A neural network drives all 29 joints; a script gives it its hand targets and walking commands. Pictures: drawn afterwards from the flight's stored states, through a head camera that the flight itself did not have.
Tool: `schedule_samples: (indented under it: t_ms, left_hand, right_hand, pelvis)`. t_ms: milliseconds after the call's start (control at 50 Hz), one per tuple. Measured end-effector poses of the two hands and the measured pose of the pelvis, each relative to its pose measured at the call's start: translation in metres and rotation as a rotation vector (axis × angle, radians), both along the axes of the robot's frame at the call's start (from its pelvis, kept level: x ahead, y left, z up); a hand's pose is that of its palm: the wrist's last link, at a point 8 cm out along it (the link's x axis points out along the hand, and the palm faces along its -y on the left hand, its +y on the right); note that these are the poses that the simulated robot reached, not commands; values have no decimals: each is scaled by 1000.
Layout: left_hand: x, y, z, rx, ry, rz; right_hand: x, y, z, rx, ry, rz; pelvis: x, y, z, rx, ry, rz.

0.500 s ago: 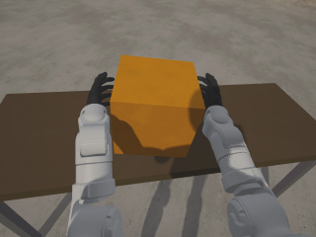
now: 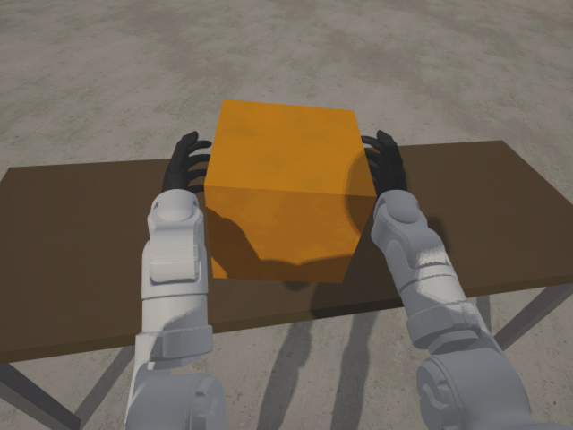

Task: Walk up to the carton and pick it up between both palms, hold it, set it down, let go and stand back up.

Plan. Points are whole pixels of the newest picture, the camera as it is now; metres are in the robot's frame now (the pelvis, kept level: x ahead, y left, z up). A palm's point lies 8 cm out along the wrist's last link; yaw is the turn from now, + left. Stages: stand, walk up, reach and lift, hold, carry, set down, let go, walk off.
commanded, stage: hold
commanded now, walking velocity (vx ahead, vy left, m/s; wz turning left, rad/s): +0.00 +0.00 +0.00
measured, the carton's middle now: (283, 193) +0.40 +0.00 +0.13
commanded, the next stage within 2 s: none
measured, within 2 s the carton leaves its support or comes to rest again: neither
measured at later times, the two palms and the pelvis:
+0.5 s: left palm (177, 193) +0.35 +0.15 +0.17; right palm (389, 190) +0.36 -0.13 +0.17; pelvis +0.00 +0.00 +0.00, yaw +0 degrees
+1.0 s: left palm (167, 192) +0.35 +0.16 +0.18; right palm (382, 189) +0.36 -0.12 +0.17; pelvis +0.00 +0.01 +0.00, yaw +0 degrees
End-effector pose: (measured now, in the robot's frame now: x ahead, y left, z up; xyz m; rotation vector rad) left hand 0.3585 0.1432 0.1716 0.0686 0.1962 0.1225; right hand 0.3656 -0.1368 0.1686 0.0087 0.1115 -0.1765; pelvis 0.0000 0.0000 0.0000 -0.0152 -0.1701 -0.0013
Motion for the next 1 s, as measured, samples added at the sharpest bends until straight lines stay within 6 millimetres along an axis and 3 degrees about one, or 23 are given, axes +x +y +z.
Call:
schedule_samples:
  t_ms: [480, 700, 1000]
  left_hand:
    - [-4, 2, 2, 2, 3, -1]
    - [-9, 10, 8, -12, -11, 10]
    - [-8, 13, 7, 6, -7, 1]
  right_hand:
    - [-5, 2, 2, 5, 0, -4]
    - [-7, 11, 12, -11, -15, 3]
    - [-8, 13, 6, -2, -14, -4]
  pelvis:
    - [-3, -2, 0, 2, -4, 2]
    - [-2, 0, 0, 4, -9, 0]
    - [-3, 7, 0, 1, -9, -7]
